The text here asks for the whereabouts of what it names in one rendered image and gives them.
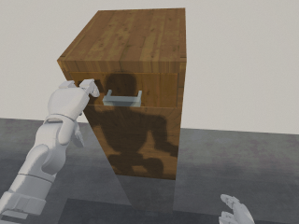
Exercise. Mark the drawer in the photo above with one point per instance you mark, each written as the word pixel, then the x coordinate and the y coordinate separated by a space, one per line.
pixel 158 89

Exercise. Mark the robot left forearm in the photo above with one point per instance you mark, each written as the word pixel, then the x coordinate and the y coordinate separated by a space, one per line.
pixel 27 194

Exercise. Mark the handle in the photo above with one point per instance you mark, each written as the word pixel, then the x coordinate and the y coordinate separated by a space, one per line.
pixel 133 101

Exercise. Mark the cabinet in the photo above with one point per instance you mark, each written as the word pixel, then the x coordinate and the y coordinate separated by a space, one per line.
pixel 139 141

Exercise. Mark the robot right hand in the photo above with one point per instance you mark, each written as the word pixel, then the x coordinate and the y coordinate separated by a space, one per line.
pixel 241 212

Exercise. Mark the robot left hand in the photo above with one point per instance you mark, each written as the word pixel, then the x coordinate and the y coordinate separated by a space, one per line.
pixel 70 101

